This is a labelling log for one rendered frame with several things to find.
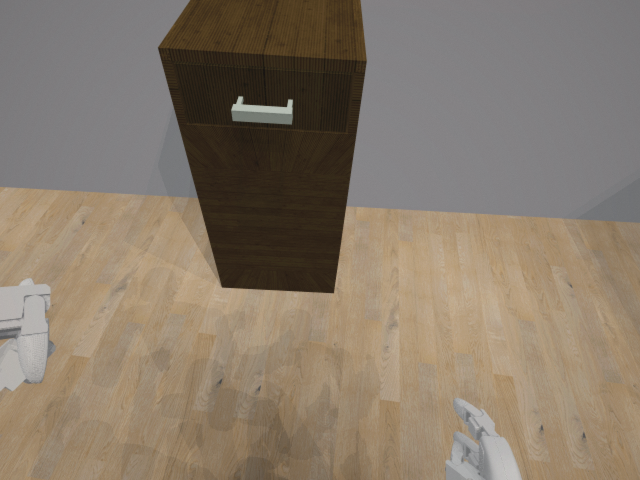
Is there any handle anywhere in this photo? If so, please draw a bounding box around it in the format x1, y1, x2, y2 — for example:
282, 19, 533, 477
231, 96, 293, 125

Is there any drawer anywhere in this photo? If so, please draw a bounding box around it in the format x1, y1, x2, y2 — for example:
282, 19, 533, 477
174, 61, 353, 132

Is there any left robot hand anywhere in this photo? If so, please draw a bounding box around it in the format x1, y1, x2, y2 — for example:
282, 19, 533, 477
0, 278, 56, 391

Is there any cabinet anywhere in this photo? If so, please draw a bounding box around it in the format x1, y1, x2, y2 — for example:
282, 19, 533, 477
158, 0, 367, 293

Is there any right robot hand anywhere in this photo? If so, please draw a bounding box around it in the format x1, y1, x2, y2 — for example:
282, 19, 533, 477
446, 398, 522, 480

